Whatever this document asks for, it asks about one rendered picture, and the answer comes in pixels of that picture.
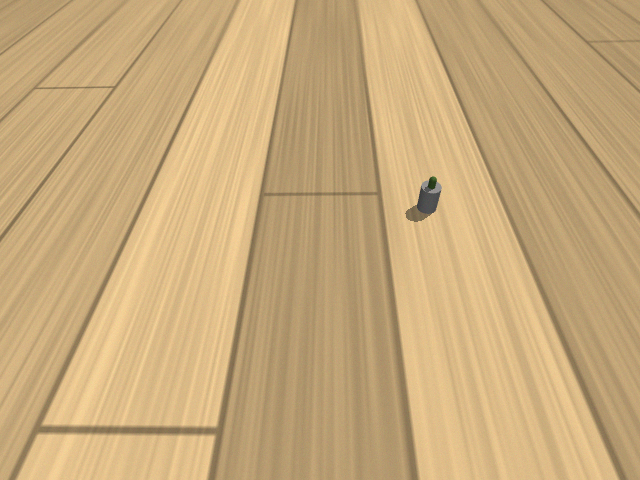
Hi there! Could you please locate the bottle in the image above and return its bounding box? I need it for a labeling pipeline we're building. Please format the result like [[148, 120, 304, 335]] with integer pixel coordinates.
[[417, 177, 442, 214]]

